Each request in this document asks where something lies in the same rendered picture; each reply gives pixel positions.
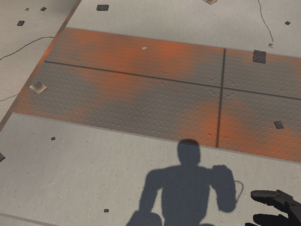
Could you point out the right robot hand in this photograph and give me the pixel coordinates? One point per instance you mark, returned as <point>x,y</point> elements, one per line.
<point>282,202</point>

